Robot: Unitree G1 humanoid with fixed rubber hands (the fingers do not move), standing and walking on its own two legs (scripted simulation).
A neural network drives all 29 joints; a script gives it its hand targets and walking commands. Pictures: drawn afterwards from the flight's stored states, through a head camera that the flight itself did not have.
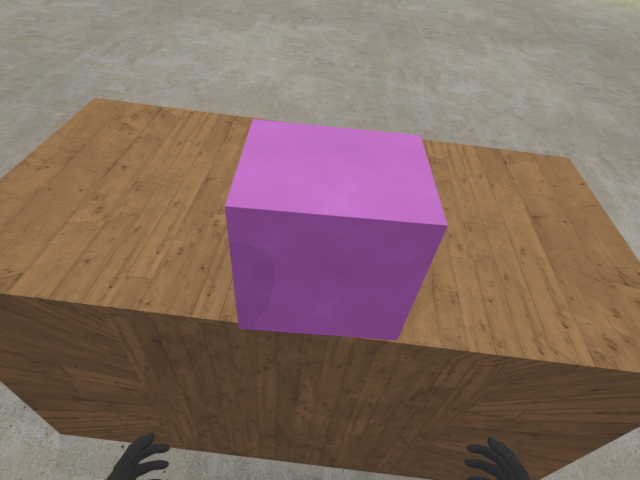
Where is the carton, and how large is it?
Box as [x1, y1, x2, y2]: [225, 119, 447, 339]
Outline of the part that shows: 253,119 225,204 239,328 396,339 447,225 420,135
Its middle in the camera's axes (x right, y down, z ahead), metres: +0.01 -0.01 +0.59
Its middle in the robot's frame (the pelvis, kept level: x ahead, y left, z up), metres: +0.47 +0.02 +0.06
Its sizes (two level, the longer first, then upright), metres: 0.253 0.201 0.253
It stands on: a pedestal, 0.71 m high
